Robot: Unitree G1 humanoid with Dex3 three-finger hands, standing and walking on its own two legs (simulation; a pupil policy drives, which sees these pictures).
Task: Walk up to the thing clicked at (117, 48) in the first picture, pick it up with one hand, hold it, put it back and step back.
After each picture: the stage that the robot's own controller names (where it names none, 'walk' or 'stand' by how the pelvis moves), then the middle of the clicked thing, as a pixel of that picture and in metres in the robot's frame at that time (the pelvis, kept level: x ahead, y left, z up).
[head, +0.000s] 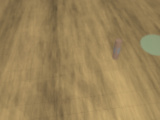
stand; (116, 49) +1.28 -0.31 -0.65
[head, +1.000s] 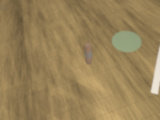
walk; (88, 53) +1.18 +0.10 -0.62
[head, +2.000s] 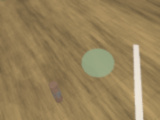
walk; (56, 92) +0.69 +0.34 -0.65
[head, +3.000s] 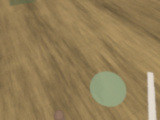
walk; out of the picture +0.48 +0.22 -0.64
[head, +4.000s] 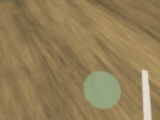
stand; out of the picture +0.41 +0.25 -0.65
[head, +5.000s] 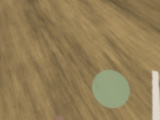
stand; out of the picture +0.42 +0.21 -0.65
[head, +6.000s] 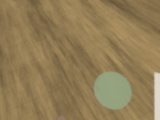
stand; out of the picture +0.43 +0.20 -0.65
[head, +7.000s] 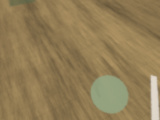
stand; out of the picture +0.41 +0.22 -0.66
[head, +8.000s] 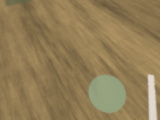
stand; out of the picture +0.40 +0.23 -0.66
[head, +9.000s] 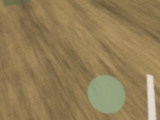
stand; out of the picture +0.40 +0.23 -0.66
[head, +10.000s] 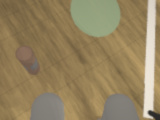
go down; (29, 62) +0.47 +0.26 -0.34
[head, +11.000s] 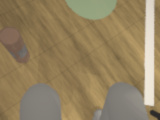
go down; (17, 48) +0.47 +0.28 -0.25
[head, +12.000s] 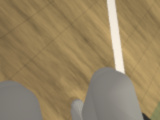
close in; out of the picture +0.45 +0.32 -0.17
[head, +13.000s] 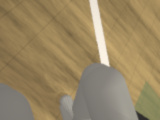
close; out of the picture +0.45 +0.33 -0.16
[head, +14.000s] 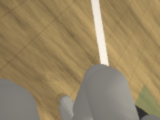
lift; out of the picture +0.42 +0.32 -0.16
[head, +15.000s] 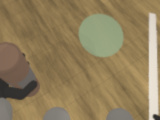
lift; (20, 76) +0.34 +0.22 +0.02
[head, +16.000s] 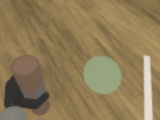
hold; (34, 89) +0.32 +0.19 +0.02
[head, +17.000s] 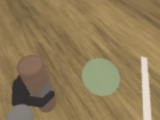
hold; (40, 88) +0.33 +0.17 +0.02
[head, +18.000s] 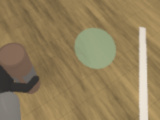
crouch; (23, 73) +0.38 +0.21 -0.02
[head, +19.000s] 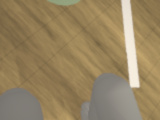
lower; out of the picture +0.50 +0.32 -0.07
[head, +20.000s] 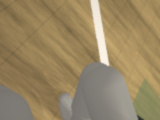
lower; out of the picture +0.45 +0.34 -0.17
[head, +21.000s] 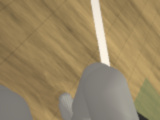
lower; out of the picture +0.44 +0.35 -0.16
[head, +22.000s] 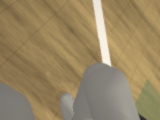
lower; out of the picture +0.44 +0.34 -0.16
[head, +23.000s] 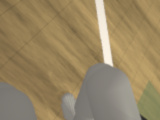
lower; out of the picture +0.44 +0.33 -0.16
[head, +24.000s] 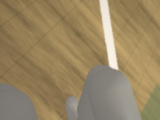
open; out of the picture +0.46 +0.30 -0.17
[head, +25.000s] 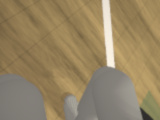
stand; out of the picture +0.46 +0.30 -0.18
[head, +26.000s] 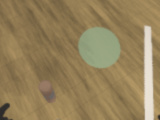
stand; (48, 92) +0.45 +0.22 -0.48
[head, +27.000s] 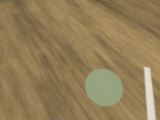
stand; out of the picture +0.42 +0.21 -0.60
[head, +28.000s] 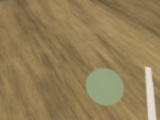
stand; out of the picture +0.42 +0.21 -0.60
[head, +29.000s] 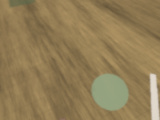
stand; out of the picture +0.43 +0.19 -0.65
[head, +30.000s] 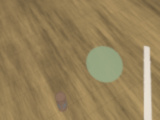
walk; (61, 102) +0.47 +0.15 -0.64
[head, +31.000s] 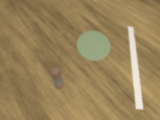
walk; (57, 79) +0.68 +0.25 -0.62
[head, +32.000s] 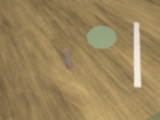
stand; (67, 59) +1.02 +0.29 -0.64
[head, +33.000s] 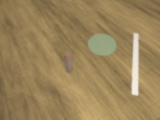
stand; (68, 62) +1.05 +0.22 -0.65
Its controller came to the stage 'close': yes
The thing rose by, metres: 0.69
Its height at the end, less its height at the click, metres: +0.00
